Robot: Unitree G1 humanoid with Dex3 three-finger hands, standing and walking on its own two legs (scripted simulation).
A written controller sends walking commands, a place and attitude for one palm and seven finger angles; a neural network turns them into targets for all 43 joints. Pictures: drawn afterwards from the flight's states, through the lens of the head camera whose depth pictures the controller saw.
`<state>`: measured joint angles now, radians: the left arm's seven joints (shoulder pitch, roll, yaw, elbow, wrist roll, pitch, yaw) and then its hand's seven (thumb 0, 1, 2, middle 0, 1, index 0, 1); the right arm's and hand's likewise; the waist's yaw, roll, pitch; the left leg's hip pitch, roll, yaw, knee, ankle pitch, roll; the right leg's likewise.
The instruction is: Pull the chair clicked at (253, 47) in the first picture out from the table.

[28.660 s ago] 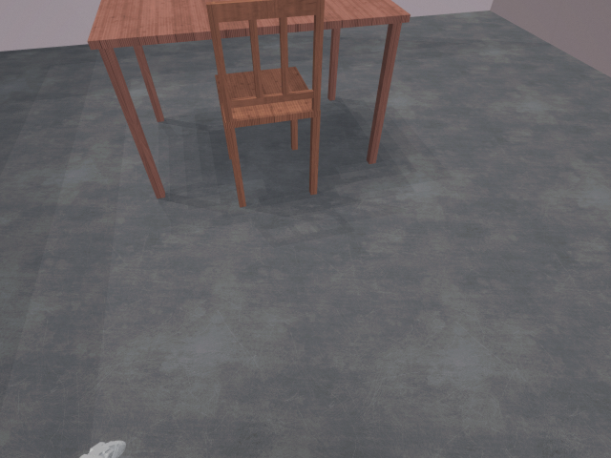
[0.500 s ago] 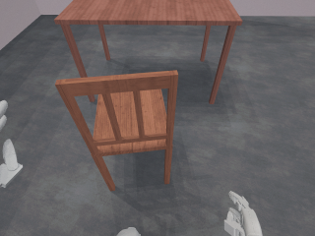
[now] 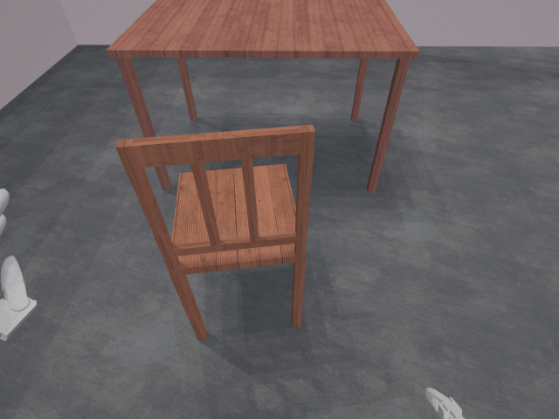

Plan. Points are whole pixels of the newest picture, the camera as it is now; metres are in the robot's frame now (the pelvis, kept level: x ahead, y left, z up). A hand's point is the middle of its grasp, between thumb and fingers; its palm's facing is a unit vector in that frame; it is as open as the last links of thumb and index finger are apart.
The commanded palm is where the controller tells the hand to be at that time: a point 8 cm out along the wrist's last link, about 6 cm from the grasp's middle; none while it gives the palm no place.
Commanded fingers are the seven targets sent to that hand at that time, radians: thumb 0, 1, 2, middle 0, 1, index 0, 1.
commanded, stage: let the arm hang, fingers relaxed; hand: left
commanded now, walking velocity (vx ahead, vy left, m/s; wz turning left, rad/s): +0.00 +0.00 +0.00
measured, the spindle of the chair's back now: (207, 206) +0.58 +0.20 -0.08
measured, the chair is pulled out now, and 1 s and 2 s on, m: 0.64 0.64 0.64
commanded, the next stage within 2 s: look to check the result in 1.20 s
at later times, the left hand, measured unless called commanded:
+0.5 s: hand out of the picture +0.07 +0.14 -0.15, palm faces +0.10 -0.98 -0.16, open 6.9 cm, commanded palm none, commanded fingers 0.00 0.90 0.90 -0.20 -0.30 -0.20 -0.30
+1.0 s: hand out of the picture -0.05 +0.14 -0.16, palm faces +0.09 -0.98 -0.17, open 7.4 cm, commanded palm none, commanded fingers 0.00 0.90 0.90 -0.20 -0.30 -0.20 -0.30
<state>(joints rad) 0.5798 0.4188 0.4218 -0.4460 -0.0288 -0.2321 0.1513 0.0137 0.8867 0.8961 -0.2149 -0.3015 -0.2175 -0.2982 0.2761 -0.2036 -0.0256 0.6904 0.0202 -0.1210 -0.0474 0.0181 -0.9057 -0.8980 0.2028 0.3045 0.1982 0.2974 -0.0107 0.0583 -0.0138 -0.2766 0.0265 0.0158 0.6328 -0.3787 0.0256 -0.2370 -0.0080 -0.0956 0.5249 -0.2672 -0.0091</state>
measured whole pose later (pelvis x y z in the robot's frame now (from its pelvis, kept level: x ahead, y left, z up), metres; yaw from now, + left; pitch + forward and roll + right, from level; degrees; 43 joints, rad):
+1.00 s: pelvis -0.01 -0.01 +0.01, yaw +2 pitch -1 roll +0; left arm 0.36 0.11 0.00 1.09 0.00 0.02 0.03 0.01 0.91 0.90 -0.20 -0.30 -0.20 -0.30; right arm 0.42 -0.09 0.01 1.09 -0.02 0.01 -0.03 0.01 -0.91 -0.90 0.20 0.30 0.20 0.30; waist 0.00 0.02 0.03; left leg -0.22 0.00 -0.01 0.47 -0.22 0.01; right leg -0.21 0.04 -0.05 0.44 -0.21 -0.05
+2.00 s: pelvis +0.01 +0.00 +0.01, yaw +2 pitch -2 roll +0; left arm 0.33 0.09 -0.01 1.10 0.00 0.00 0.04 0.00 0.91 0.90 -0.20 -0.30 -0.20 -0.30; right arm 0.35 -0.09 0.02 1.11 -0.01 -0.02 -0.05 0.01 -0.91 -0.90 0.20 0.30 0.20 0.30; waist 0.00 0.01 0.05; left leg -0.16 -0.03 0.01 0.42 -0.24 0.03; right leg -0.17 0.01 -0.02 0.43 -0.24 -0.03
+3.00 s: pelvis +0.00 -0.01 +0.01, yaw +1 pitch -2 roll +0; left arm 0.34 0.10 -0.01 1.09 0.00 0.00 0.04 0.00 0.91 0.90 -0.20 -0.30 -0.20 -0.30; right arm 0.35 -0.09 0.01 1.11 -0.01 -0.01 -0.05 0.01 -0.91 -0.90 0.20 0.30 0.20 0.30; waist 0.00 0.01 0.06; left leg -0.18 -0.01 0.01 0.44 -0.23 0.01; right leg -0.18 0.03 -0.03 0.44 -0.23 -0.05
